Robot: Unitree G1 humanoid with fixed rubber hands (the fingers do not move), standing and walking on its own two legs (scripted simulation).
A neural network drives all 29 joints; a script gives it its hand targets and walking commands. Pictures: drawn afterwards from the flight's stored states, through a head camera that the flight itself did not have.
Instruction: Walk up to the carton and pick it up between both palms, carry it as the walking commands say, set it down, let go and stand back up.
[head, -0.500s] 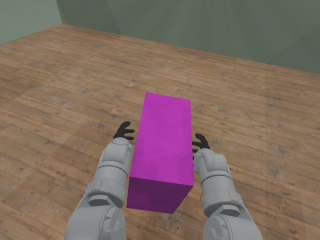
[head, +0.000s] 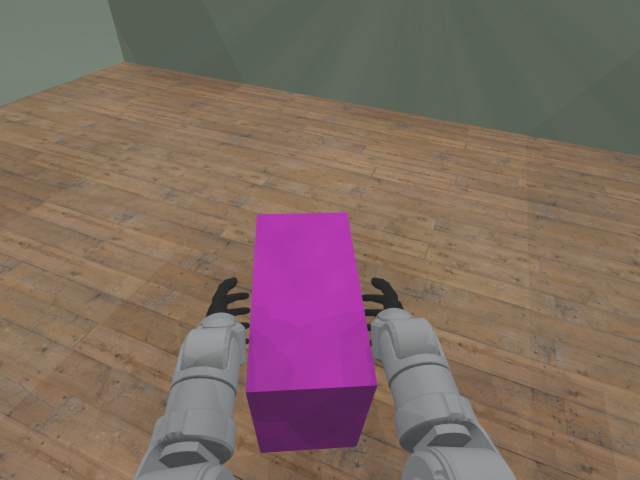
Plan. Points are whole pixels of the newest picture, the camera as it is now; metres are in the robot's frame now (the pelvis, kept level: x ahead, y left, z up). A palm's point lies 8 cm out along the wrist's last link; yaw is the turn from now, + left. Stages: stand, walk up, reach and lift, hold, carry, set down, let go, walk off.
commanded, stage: reach and lift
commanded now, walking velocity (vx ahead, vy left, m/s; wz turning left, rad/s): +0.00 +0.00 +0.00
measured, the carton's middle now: (305, 328) +0.37 +0.02 -0.03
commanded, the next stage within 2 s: hold in 0.32 s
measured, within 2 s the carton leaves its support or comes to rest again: neither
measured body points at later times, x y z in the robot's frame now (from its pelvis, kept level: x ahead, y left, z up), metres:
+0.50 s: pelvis +0.01 +0.00 +0.00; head -0.04 +0.00 +0.45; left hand +0.35 +0.12 +0.05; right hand +0.33 -0.11 +0.03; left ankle +0.05 +0.13 -0.73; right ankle +0.04 -0.12 -0.73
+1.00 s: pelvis -0.02 +0.00 +0.00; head -0.10 +0.01 +0.44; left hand +0.30 +0.12 +0.05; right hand +0.29 -0.11 +0.05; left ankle +0.05 +0.13 -0.73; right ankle +0.04 -0.12 -0.73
